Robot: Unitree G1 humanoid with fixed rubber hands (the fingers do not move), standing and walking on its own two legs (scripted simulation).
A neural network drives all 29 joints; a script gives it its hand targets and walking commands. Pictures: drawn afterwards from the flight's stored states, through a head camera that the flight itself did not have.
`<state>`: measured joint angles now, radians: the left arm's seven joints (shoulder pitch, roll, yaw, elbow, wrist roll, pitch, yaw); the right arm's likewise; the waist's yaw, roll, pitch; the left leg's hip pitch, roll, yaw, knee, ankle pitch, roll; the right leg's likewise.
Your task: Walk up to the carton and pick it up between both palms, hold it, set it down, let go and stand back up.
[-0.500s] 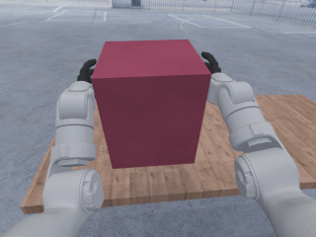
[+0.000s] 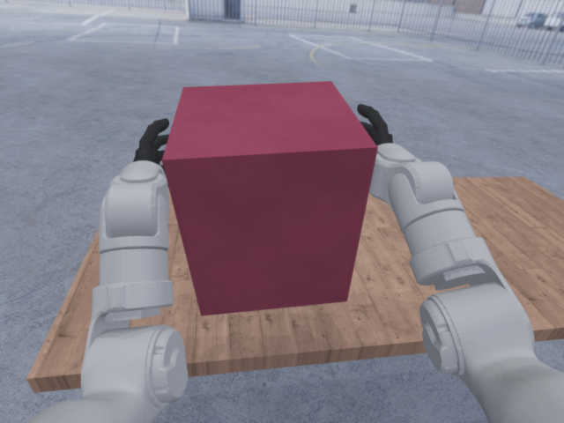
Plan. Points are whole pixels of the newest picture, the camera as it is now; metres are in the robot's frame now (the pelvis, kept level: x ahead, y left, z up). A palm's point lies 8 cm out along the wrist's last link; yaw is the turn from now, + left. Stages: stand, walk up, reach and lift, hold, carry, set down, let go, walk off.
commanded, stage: hold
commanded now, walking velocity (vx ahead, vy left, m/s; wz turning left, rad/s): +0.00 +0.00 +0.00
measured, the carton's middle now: (267, 197) +0.35 +0.00 +0.23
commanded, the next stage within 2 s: set down in 1.02 s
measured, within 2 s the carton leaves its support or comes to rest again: neither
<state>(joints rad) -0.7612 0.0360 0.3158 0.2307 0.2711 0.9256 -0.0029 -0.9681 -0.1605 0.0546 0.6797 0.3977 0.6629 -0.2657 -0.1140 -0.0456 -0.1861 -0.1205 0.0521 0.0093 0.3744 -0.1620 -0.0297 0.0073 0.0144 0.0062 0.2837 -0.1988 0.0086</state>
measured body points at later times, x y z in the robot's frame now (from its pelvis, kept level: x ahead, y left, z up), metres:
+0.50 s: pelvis -0.01 -0.01 +0.00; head -0.11 +0.02 +0.44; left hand +0.37 +0.17 +0.27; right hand +0.37 -0.14 +0.30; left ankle +0.03 +0.13 -0.75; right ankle -0.02 -0.13 -0.75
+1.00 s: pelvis +0.00 +0.00 +0.00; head -0.12 +0.02 +0.43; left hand +0.36 +0.16 +0.28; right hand +0.36 -0.14 +0.29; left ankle +0.03 +0.13 -0.75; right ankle -0.02 -0.13 -0.75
